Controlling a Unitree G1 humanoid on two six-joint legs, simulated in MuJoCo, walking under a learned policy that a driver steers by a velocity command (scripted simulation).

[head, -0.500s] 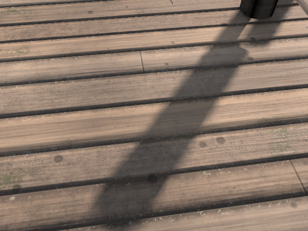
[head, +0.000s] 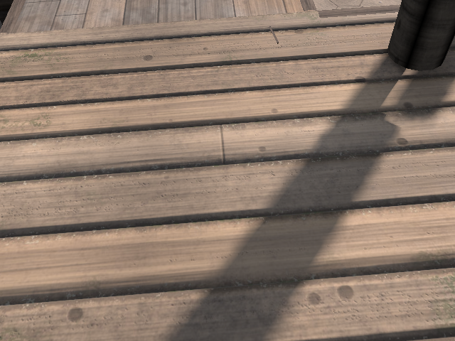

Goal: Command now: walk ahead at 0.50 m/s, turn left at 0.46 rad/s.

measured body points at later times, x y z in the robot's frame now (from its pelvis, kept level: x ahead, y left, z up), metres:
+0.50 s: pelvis +0.25 +0.07 -0.01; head +0.29 +0.09 +0.43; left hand +0.22 +0.36 -0.14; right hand +0.51 -0.14 -0.10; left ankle +0.32 +0.16 -0.73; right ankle +0.12 -0.12 -0.65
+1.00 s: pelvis +0.55 +0.11 -0.01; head +0.58 +0.12 +0.44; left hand +0.64 +0.42 -0.10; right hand +0.67 -0.15 -0.14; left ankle +0.33 +0.16 -0.70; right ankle +0.69 +0.06 -0.73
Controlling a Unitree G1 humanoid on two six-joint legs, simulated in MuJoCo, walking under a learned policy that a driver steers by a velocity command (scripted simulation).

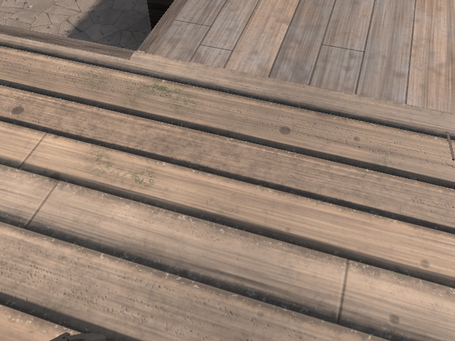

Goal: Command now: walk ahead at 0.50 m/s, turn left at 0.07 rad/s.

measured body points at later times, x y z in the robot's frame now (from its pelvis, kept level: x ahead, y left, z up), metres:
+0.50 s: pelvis +0.28 +0.02 +0.00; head +0.32 +0.03 +0.45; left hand +0.26 +0.31 -0.13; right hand +0.51 -0.21 -0.07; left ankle +0.41 +0.13 -0.72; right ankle +0.11 -0.10 -0.72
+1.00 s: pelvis +0.56 +0.01 +0.01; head +0.59 +0.00 +0.46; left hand +0.78 +0.24 -0.08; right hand +0.55 -0.28 -0.13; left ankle +0.41 +0.13 -0.72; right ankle +0.71 -0.11 -0.72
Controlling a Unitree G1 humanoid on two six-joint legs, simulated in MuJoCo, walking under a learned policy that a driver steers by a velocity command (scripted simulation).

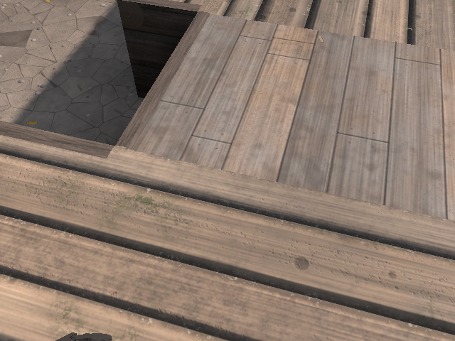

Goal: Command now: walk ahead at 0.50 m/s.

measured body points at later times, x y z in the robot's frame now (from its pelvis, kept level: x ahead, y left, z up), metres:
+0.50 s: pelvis +0.27 -0.01 +0.01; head +0.30 +0.00 +0.46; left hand +0.25 +0.27 -0.13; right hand +0.49 -0.24 -0.09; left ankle +0.45 +0.13 -0.71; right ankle +0.14 -0.12 -0.73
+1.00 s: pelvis +0.54 +0.00 +0.01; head +0.57 -0.02 +0.45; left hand +0.78 +0.20 -0.10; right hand +0.50 -0.28 -0.13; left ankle +0.45 +0.13 -0.73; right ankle +0.68 -0.17 -0.69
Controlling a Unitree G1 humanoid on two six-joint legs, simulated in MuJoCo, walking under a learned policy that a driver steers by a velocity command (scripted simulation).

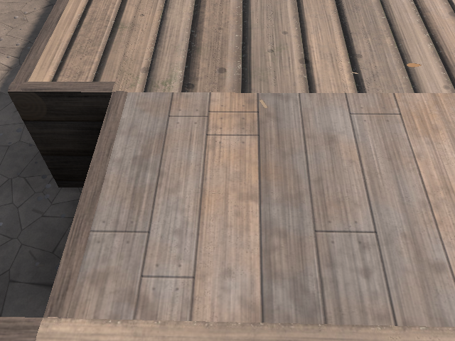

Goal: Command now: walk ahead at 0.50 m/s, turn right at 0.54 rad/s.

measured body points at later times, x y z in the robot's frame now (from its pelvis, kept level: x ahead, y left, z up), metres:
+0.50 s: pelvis +0.20 -0.03 +0.01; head +0.23 -0.06 +0.45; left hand +0.40 +0.22 -0.09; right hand +0.29 -0.34 -0.11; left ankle +0.34 +0.10 -0.70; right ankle +0.18 -0.11 -0.73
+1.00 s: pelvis +0.25 -0.04 +0.00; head +0.26 -0.05 +0.45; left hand +0.43 +0.18 -0.12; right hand +0.27 -0.32 -0.13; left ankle +0.33 +0.08 -0.73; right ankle +0.18 -0.15 -0.73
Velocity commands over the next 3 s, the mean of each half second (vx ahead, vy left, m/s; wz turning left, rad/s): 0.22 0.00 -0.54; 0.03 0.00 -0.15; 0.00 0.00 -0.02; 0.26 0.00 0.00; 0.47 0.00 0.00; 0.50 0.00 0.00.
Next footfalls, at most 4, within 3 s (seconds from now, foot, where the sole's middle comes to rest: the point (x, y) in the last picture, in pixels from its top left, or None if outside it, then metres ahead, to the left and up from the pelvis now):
0.08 right None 0.22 -0.12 -0.77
0.58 left None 0.36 0.07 -0.77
0.86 right None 0.22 -0.17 -0.77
2.24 right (324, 282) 0.63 -0.29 -0.77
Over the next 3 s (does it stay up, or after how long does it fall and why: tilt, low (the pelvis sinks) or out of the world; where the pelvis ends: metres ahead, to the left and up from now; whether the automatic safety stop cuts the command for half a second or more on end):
stays up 0.92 -0.22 0.01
